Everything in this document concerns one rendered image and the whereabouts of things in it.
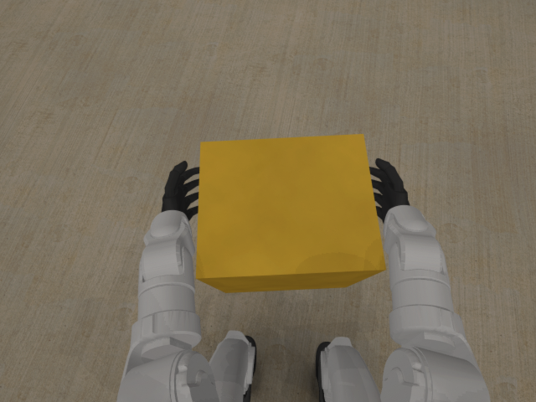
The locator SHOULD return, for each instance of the robot right thigh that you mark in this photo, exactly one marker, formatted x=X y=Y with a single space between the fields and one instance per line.
x=346 y=375

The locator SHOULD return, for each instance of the robot left upper arm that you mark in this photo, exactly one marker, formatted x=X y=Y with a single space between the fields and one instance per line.
x=184 y=376

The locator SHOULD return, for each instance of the robot right forearm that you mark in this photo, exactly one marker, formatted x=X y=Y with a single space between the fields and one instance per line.
x=423 y=314

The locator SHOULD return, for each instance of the robot right shin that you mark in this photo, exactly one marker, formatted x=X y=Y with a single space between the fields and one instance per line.
x=336 y=341

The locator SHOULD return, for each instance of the left robot hand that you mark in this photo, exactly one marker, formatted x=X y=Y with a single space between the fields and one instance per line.
x=175 y=190

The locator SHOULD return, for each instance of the carton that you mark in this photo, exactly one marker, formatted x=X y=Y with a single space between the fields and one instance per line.
x=283 y=214

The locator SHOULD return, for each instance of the robot left forearm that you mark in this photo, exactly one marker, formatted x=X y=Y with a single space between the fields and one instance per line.
x=167 y=322

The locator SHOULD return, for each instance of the robot right upper arm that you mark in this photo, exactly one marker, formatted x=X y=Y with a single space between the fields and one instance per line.
x=413 y=374

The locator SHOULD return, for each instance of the right robot hand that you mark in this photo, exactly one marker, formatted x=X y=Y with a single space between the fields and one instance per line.
x=391 y=187

